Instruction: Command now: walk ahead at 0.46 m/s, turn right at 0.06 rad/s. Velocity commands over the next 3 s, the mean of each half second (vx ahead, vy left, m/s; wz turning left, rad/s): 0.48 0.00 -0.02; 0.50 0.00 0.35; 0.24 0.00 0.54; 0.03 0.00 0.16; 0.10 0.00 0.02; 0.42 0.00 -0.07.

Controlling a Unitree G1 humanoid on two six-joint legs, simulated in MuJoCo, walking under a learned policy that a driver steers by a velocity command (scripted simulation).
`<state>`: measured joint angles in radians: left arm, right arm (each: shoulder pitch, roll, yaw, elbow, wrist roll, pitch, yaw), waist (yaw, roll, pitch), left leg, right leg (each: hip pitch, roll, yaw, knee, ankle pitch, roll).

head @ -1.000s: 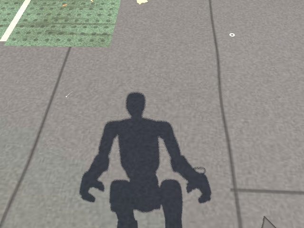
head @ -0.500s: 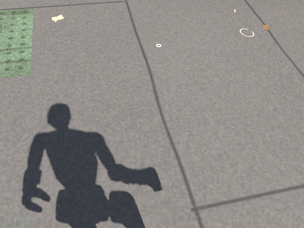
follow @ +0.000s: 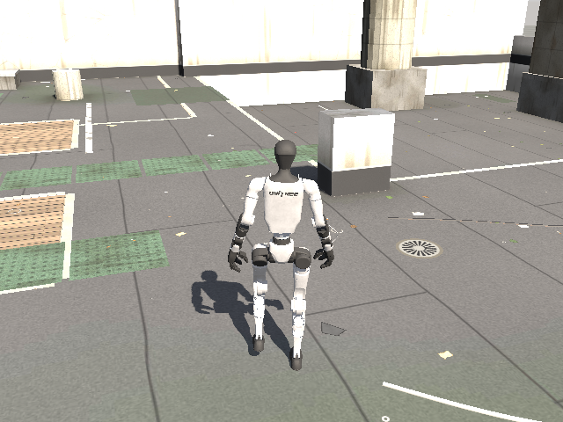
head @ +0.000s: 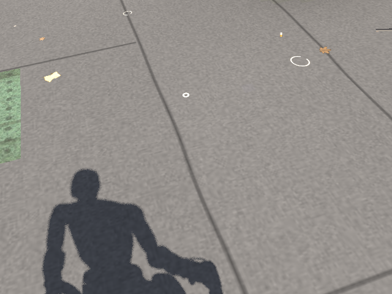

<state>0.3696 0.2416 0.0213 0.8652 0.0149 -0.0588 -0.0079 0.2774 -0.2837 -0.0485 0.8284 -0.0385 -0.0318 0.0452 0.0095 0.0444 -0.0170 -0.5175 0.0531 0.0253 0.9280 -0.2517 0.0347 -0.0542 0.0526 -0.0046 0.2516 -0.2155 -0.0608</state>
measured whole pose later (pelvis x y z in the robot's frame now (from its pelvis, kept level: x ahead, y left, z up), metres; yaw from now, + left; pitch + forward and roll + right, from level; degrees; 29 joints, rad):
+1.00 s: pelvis +0.53 +0.02 +0.00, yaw +14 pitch +0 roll +0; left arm 0.26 0.23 0.04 0.89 0.02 -0.09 0.01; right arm 0.25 -0.28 -0.08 0.90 -0.03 -0.01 0.03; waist 0.00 0.04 0.04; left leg -0.54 0.05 -0.01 1.11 -0.26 0.07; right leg -0.16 0.00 -0.16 0.34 -0.18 -0.05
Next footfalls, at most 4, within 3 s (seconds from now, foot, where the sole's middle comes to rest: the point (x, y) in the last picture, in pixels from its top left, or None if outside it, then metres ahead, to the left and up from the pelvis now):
0.26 left None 0.30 0.12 -0.79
0.78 right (234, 276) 0.59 -0.06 -0.79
1.28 left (165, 233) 0.76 0.20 -0.79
1.84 right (212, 223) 0.80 0.01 -0.79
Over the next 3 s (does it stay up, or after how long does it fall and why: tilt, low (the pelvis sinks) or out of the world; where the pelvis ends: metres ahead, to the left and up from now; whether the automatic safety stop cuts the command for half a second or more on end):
stays up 0.94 0.29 -0.01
